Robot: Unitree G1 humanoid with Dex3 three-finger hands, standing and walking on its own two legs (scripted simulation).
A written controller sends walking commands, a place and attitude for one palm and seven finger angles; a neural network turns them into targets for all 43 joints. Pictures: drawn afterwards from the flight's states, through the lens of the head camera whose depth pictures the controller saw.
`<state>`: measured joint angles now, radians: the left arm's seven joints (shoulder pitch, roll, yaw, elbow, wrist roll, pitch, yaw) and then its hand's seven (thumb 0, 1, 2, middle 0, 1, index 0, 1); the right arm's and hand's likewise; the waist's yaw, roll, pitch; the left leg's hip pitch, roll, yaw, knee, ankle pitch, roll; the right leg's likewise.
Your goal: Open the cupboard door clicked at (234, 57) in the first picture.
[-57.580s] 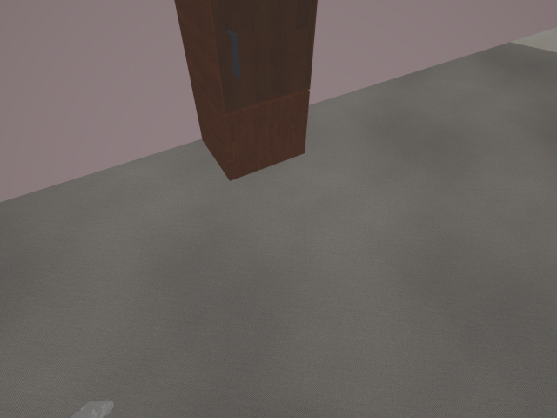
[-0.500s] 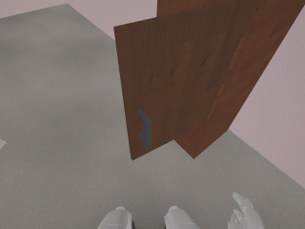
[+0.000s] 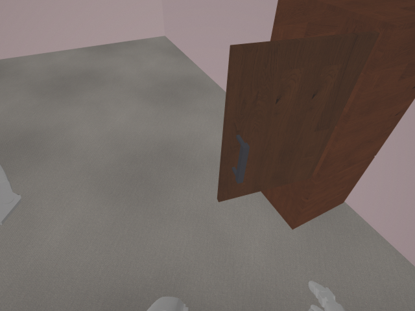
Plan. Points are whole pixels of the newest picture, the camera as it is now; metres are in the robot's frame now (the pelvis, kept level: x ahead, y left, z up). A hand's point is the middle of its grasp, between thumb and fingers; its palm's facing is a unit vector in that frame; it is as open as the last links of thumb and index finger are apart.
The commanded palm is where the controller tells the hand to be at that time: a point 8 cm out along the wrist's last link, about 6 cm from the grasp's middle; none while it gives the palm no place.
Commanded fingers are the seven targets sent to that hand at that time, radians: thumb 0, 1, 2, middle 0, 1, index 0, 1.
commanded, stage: stop stepping back and stand still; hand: left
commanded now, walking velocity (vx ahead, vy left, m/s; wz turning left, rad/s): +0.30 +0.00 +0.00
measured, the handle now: (239, 159) +0.59 +0.00 -0.08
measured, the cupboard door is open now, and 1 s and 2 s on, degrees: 81 81 81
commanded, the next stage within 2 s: let the arm hang, fingers relaxed in 1.30 s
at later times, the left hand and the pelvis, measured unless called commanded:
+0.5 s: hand (87, 201) +0.20 +0.22 +0.18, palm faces +0.30 -0.78 -0.55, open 7.4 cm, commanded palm +0.13 +0.26 +0.19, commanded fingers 0.00 0.90 0.90 -0.20 -0.30 -0.20 -0.30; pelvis -0.06 -0.01 +0.00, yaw -11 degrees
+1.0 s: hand (107, 188) +0.23 +0.21 +0.17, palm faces +0.23 -0.86 -0.46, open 7.4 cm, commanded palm +0.18 +0.26 +0.19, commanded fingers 0.00 0.90 0.90 -0.20 -0.30 -0.20 -0.30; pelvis -0.02 +0.00 +0.02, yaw -14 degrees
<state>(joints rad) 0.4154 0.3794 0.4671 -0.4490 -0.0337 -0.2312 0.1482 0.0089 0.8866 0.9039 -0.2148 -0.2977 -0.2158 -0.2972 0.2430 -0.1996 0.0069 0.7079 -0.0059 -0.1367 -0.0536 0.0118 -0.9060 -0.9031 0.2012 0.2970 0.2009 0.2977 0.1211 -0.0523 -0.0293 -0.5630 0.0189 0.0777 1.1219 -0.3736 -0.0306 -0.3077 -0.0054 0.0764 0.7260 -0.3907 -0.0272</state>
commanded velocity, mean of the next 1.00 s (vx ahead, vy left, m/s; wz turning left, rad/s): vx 0.08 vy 0.00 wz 0.00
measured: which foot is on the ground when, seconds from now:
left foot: up 0.00-0.08, down 0.10-0.40, up 0.42-0.66, down 0.68-1.00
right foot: down 0.00-0.10, up 0.12-0.38, down 0.40-1.00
